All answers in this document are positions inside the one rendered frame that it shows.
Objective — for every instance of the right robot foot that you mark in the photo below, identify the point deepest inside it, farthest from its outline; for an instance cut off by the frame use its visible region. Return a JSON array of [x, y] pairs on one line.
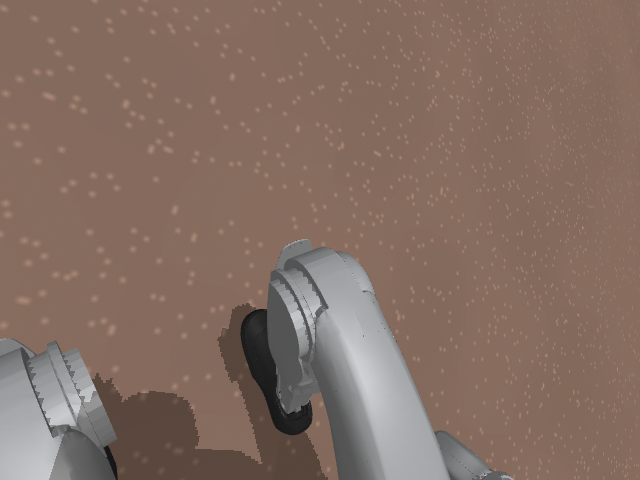
[[254, 340]]

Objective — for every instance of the right robot hand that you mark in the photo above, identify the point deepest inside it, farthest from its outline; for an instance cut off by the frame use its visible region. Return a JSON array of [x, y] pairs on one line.
[[461, 462]]

